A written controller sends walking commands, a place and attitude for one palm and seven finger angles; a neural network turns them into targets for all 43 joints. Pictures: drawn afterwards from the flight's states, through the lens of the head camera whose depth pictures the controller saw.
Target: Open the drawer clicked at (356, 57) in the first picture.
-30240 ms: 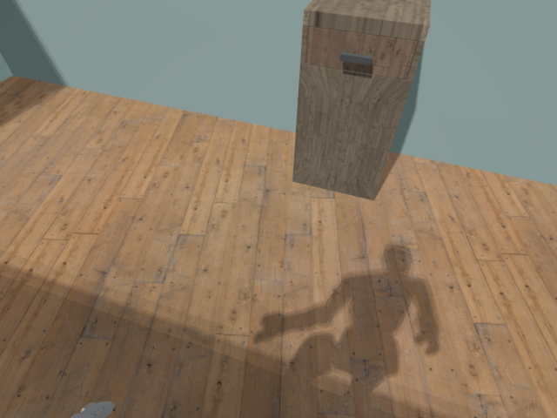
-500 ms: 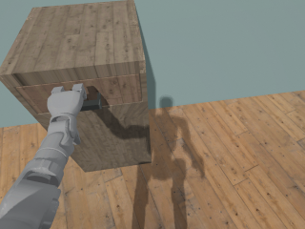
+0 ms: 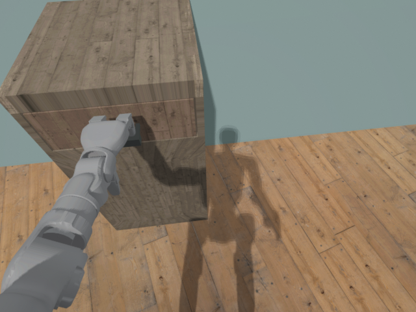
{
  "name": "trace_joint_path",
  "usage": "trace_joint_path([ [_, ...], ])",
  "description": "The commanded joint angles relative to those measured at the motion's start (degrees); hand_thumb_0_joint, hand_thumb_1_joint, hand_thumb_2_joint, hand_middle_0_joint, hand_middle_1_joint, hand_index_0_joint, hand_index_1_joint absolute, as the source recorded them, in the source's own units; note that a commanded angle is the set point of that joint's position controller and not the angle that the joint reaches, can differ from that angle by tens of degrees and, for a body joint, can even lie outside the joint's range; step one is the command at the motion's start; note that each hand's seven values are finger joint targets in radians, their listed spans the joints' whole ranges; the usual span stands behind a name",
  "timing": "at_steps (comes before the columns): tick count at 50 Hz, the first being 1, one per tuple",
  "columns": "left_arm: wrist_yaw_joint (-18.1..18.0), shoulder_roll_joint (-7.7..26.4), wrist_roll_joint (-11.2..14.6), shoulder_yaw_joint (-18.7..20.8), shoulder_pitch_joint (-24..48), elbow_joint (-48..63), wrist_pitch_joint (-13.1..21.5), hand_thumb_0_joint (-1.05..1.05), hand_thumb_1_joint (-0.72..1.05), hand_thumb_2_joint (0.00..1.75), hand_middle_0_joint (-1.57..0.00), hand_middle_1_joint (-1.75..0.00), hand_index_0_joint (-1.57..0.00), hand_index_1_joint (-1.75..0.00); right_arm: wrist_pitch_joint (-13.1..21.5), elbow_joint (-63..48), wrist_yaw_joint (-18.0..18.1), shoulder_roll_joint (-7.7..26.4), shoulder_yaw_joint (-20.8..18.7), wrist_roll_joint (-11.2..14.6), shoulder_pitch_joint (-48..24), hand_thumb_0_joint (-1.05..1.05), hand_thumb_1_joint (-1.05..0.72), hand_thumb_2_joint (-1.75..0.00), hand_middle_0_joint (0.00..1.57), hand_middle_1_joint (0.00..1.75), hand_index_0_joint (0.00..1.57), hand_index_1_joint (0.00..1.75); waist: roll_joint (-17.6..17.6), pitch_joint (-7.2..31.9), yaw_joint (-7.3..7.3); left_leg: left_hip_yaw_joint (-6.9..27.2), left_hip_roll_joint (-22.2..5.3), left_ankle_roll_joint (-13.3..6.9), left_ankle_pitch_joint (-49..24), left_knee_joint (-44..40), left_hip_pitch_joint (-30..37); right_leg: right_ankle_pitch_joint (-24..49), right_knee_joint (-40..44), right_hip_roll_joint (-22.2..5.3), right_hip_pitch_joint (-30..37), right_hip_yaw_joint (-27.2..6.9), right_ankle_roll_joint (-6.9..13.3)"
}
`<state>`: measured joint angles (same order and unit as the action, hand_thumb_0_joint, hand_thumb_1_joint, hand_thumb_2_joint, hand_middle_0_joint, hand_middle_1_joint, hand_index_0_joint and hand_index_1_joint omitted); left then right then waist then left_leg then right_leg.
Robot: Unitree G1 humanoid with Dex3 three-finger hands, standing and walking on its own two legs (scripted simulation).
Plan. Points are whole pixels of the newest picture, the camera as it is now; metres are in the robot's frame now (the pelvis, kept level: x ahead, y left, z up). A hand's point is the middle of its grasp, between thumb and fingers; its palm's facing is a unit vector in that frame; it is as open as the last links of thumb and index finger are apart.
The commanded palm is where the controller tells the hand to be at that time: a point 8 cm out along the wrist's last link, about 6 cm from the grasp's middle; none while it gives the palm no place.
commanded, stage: re-aim the fingers above the handle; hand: left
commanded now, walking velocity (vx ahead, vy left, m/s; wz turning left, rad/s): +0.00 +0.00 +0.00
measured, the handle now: (117, 134) +0.53 +0.24 -0.02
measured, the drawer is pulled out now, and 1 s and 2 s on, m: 0.00 0.00 0.00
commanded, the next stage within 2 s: lower the fingers behind the handle in 0.72 s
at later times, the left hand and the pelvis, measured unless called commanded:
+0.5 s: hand (130, 158) +0.42 +0.17 +0.02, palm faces -0.15 -0.07 -0.99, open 13.8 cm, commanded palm +0.42 +0.21 +0.09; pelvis +0.00 +0.00 +0.00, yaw +1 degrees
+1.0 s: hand (128, 158) +0.43 +0.18 +0.01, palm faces -0.16 -0.08 -0.98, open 13.8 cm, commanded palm +0.43 +0.22 +0.08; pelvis -0.01 +0.00 -0.01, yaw +1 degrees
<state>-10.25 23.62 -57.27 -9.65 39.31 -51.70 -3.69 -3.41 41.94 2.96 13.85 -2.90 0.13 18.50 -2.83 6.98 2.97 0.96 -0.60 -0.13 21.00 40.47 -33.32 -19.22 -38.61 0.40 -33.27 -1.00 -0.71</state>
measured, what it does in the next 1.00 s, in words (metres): stands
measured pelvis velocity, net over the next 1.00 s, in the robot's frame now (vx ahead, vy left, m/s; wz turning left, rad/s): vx -0.01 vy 0.00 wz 0.01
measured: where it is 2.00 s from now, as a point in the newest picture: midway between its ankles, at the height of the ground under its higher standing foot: outside the picture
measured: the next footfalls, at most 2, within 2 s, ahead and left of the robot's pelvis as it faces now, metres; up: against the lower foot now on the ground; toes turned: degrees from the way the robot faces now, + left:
none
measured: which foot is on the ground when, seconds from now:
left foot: down 0.00-1.00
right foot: down 0.00-1.00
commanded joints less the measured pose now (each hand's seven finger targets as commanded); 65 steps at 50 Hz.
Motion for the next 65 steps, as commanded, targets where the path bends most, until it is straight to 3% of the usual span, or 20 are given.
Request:
trace_joint_path([
  [1,-6.28,14.03,-3.95,9.26,29.22,19.02,9.11,0.0,-0.5,0.3,-0.3,-1.2,-0.3,-1.2,2.25,-5.22,1.54,7.93,-3.03,-0.47,3.09,0.0,-0.9,-0.9,0.2,0.3,0.2,0.3,-2.58,20.29,1.2,-1.22,1.76,-1.87,-25.06,-0.71,13.79,19.67,1.01,2.57,5.03,2.64,2.78],
  [4,-14.61,24.67,-6.48,20.18,27.19,18.13,7.6,0.0,-0.5,0.3,-0.3,-1.2,-0.3,-1.2,2.0,-4.16,0.31,7.52,-2.24,-1.18,1.99,0.0,-0.9,-0.9,0.2,0.3,0.2,0.3,-5.29,23.17,-2.6,-1.46,2.4,-1.04,-27.36,0.35,9.02,22.48,-2.25,2.49,8.48,2.6,3.28],
  [8,-20.28,20.93,-7.14,17.53,20.36,11.91,-2.62,0.0,-0.5,0.3,-0.3,-1.2,-0.3,-1.2,1.56,-4.88,-1.23,7.02,-1.6,-0.96,-1.07,0.0,-0.9,-0.9,0.2,0.3,0.2,0.3,-3.02,25.59,-4.05,-4.35,2.73,-0.26,-27.32,-0.6,6.55,26.09,-2.34,2.5,14.08,2.97,3.03],
  [13,-10.26,13.06,-2.13,7.7,19.84,2.11,-14.05,0.0,-0.5,0.3,-0.3,-1.2,-0.3,-1.2,-0.19,-5.42,-0.97,9.32,-2.48,1.14,-0.47,0.0,-0.9,-0.9,0.2,0.3,0.2,0.3,6.26,25.35,0.79,-5.22,2.18,-1.44,-22.81,-3.24,7.93,27.24,2.9,2.38,17.53,2.2,1.3],
  [18,3.88,-2.95,2.61,-7.69,25.52,18.83,-3.99,0.0,-0.5,0.3,-0.3,-1.2,-0.3,-1.2,0.82,-7.49,1.69,9.41,-2.96,1.24,-1.83,0.0,-0.9,-0.9,0.2,0.3,0.2,0.3,6.45,18.7,6.87,-2.33,2.12,-3.34,-22.6,-2.81,15.86,24.22,5.37,2.14,10.02,2.68,0.84],
  [22,1.83,6.06,-0.5,0.78,27.92,23.69,8.18,0.0,-0.5,0.3,-0.3,-1.2,-0.3,-1.2,2.1,-5.59,2.69,8.02,-2.72,-0.34,1.0,0.0,-0.9,-0.9,0.2,0.3,0.2,0.3,0.26,17.15,4.01,-0.58,2.09,-2.4,-22.93,-1.17,16.94,18.53,2.75,2.1,3.68,2.8,2.14],
  [25,-7.44,16.68,-4.91,12.24,28.74,22.43,11.5,0.0,-0.5,0.3,-0.3,-1.2,-0.3,-1.2,2.36,-5.2,2.02,6.72,-2.43,-0.65,1.3,0.0,-0.9,-0.9,0.2,0.3,0.2,0.3,-5.84,19.85,-0.24,-0.82,2.21,-1.1,-24.51,0.44,13.14,18.02,-0.7,2.17,3.59,2.94,3.21],
  [28,-16.82,25.47,-6.54,20.69,26.05,18.42,5.92,0.0,-0.5,0.3,-0.3,-1.2,-0.3,-1.2,1.74,-5.06,0.61,6.94,-1.31,-1.02,-1.27,0.0,-0.9,-0.9,0.2,0.3,0.2,0.3,-4.03,22.01,-4.06,-1.82,3.26,-0.25,-22.69,0.22,5.64,18.96,-2.9,2.13,9.04,2.76,3.48],
  [31,-20.39,21.72,-6.73,15.18,24.38,13.47,-2.37,0.0,-0.5,0.3,-0.3,-1.2,-0.3,-1.2,0.96,-6.45,0.44,6.57,-0.5,-0.58,-3.97,0.0,-0.9,-0.9,0.2,0.3,0.2,0.3,-2.92,23.44,-3.86,-4.65,3.14,-0.01,-21.05,-1.01,4.9,20.62,-1.97,1.76,11.8,2.49,2.85],
  [35,-15.04,19.24,-3.88,11.8,22.15,0.3,-14.15,0.0,-0.5,0.3,-0.3,-1.2,-0.3,-1.2,-0.65,-5.24,-0.2,8.17,-0.83,0.79,-2.7,0.0,-0.9,-0.9,0.2,0.3,0.2,0.3,4.63,26.36,-2.33,-5.5,2.35,-0.41,-19.21,-3.43,5.66,22.09,1.17,2.05,16.96,1.91,1.36],
  [37,-8.22,14.37,-0.59,6.85,23.54,0.11,-15.6,0.0,-0.5,0.3,-0.3,-1.2,-0.3,-1.2,-1.14,-6.36,0.49,9.33,-1.35,1.53,-1.89,0.0,-0.9,-0.9,0.2,0.3,0.2,0.3,8.29,26.35,1.0,-5.37,2.3,-1.59,-18.06,-3.93,6.92,23.6,3.68,1.74,18.3,1.76,0.46],
  [40,2.32,1.7,3.01,-4.02,26.36,7.62,-8.74,0.0,-0.5,0.3,-0.3,-1.2,-0.3,-1.2,-0.08,-6.52,1.95,10.2,-2.31,1.61,-1.62,0.0,-0.9,-0.9,0.2,0.3,0.2,0.3,10.94,18.83,6.54,-3.35,2.11,-3.1,-16.61,-3.36,11.16,22.23,5.93,1.64,11.54,2.35,0.06],
  [43,4.79,1.8,0.92,-4.96,31.03,12.63,0.52,0.0,-0.5,0.3,-0.3,-1.2,-0.3,-1.2,2.06,-4.62,2.9,9.58,-2.03,0.73,0.26,0.0,-0.9,-0.9,0.2,0.3,0.2,0.3,4.72,15.64,7.18,-1.14,2.31,-3.06,-16.7,-2.51,13.94,16.79,4.93,1.78,4.72,2.61,1.12],
  [46,2.64,11.09,-1.4,3.96,29.53,16.68,8.9,0.0,-0.5,0.3,-0.3,-1.2,-0.3,-1.2,2.65,-4.02,3.43,8.76,-2.61,-0.35,2.91,0.0,-0.9,-0.9,0.2,0.3,0.2,0.3,-0.99,17.47,4.2,-0.86,2.39,-2.39,-18.41,-0.31,13.95,15.37,2.11,1.9,1.82,2.41,2.3],
  [49,-5.6,18.68,-4.15,13.53,28.82,20.54,14.91,0.0,-0.5,0.3,-0.3,-1.2,-0.3,-1.2,3.04,-4.48,2.58,7.34,-2.92,-0.96,3.83,0.0,-0.9,-0.9,0.2,0.3,0.2,0.3,-6.43,22.22,0.32,-0.48,2.09,-1.21,-23.18,2.58,11.04,17.07,-2.66,2.18,0.79,2.51,3.25],
  [53,-18.19,22.4,-6.89,20.55,21.73,13.47,8.09,0.0,-0.5,0.3,-0.3,-1.2,-0.3,-1.2,2.53,-4.56,-0.65,7.36,-2.42,-2.0,1.78,0.0,-0.9,-0.9,0.2,0.3,0.2,0.3,-4.63,24.26,-3.37,-1.71,2.64,-0.18,-25.35,4.52,2.23,19.4,-7.17,2.42,2.73,3.62,3.46],
  [57,-22.22,17.16,-7.85,14.52,20.83,5.02,-4.89,0.0,-0.5,0.3,-0.3,-1.2,-0.3,-1.2,1.2,-4.82,-2.41,8.12,-2.58,-1.59,1.64,0.0,-0.9,-0.9,0.2,0.3,0.2,0.3,-2.28,27.38,-2.08,-4.32,2.1,-0.15,-23.4,3.45,2.21,20.86,-5.74,2.84,5.2,3.48,2.79],
  [60,-18.1,14.77,-5.49,10.03,26.79,0.91,-12.54,0.0,-0.5,0.3,-0.3,-1.2,-0.3,-1.2,0.06,-4.14,-2.4,9.23,-3.08,0.0,2.64,0.0,-0.9,-0.9,0.2,0.3,0.2,0.3,1.84,29.58,1.28,-4.23,1.54,-0.83,-21.28,1.92,4.1,21.53,-2.84,2.9,8.15,2.77,1.76],
  [63,-9.81,9.22,-0.81,4.0,32.64,6.85,-10.36,0.0,-0.5,0.3,-0.3,-1.2,-0.3,-1.2,0.02,-4.96,-0.42,9.67,-3.64,0.47,2.72,0.0,-0.9,-0.9,0.2,0.3,0.2,0.3,5.08,30.74,5.64,-2.91,1.45,-2.19,-20.92,1.53,8.86,23.75,0.14,2.5,9.97,1.93,0.97],
  [65,-4.8,6.02,0.14,1.29,30.05,9.46,-4.94,0.0,-0.5,0.3,-0.3,-1.2,-0.3,-1.2,1.16,-4.52,1.14,9.47,-3.61,0.14,2.91,0.0,-0.9,-0.9,0.2,0.3,0.2,0.3,4.87,26.75,6.4,-2.17,1.41,-2.9,-20.55,1.62,11.6,21.96,0.86,2.5,6.75,2.25,0.91],
])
